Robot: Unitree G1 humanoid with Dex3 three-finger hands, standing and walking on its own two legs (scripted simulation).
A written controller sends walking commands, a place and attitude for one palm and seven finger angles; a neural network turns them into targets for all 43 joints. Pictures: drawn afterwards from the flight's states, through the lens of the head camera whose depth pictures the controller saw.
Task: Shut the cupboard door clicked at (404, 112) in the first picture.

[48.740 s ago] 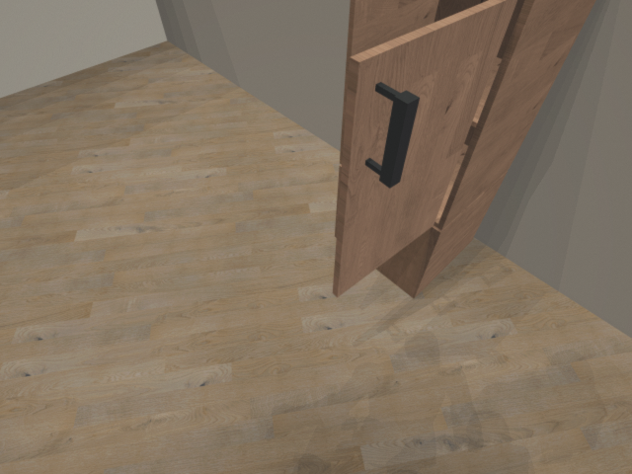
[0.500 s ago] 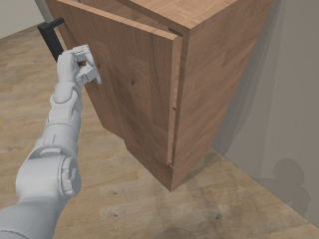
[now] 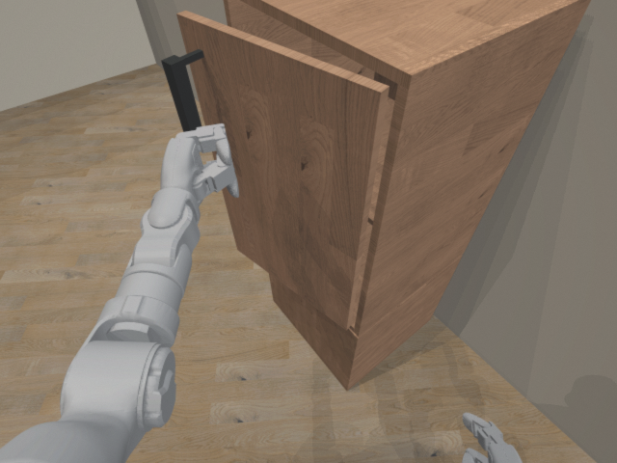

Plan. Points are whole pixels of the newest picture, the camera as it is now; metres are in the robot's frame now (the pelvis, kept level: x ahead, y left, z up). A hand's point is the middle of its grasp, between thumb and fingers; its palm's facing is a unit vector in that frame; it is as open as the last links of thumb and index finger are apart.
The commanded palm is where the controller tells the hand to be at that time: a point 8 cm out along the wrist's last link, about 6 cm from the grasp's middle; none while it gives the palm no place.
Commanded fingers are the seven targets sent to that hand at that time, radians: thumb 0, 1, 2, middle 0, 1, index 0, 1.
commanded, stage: draw the hand back to the body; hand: left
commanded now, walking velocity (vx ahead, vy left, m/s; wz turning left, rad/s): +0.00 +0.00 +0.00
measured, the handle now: (196, 100) +0.64 +0.19 +0.14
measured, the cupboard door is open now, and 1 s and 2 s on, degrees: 12 12 12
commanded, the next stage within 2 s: step back with the hand held close in 1.58 s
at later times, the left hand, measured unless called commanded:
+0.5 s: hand (156, 223) +0.35 +0.18 +0.16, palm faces -0.01 -1.00 -0.01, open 3.1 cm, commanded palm +0.31 +0.22 +0.17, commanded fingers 0.00 0.90 0.90 -1.13 -1.32 -1.13 -1.32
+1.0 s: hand (56, 290) +0.26 +0.25 +0.17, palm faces +0.38 -0.87 -0.32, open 4.6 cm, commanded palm +0.21 +0.29 +0.19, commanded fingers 0.00 0.90 0.90 -0.45 -0.57 -0.45 -0.57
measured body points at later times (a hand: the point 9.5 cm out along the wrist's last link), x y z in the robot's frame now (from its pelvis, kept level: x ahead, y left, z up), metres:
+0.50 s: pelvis +0.00 +0.01 +0.01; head -0.01 -0.01 +0.46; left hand +0.34 +0.23 +0.17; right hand +0.16 -0.24 -0.08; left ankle +0.01 +0.13 -0.72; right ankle +0.00 -0.13 -0.72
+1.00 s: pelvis +0.02 +0.01 +0.02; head +0.01 -0.02 +0.47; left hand +0.23 +0.29 +0.19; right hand +0.20 -0.20 -0.08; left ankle +0.01 +0.13 -0.72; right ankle +0.00 -0.13 -0.72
